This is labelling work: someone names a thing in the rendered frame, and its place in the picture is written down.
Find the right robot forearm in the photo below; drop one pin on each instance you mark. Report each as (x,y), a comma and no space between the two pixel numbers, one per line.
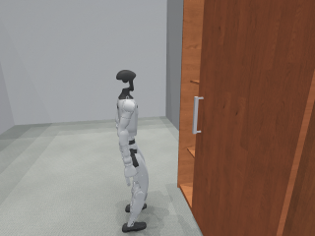
(124,145)

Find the robot right hand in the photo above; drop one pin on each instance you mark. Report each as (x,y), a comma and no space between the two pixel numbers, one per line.
(130,171)

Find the robot left thigh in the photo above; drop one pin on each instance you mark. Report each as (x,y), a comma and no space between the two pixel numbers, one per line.
(141,154)

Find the robot left upper arm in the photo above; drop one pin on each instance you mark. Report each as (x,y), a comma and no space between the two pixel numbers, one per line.
(117,117)

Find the wardrobe door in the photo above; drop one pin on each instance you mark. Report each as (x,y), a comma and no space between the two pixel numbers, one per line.
(257,80)
(300,218)

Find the robot right shin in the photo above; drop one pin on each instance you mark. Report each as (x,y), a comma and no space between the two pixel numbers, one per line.
(136,207)

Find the handle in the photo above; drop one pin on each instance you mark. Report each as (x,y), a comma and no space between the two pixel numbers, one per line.
(195,114)

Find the robot right upper arm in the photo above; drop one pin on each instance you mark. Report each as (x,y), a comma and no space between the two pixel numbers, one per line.
(128,108)

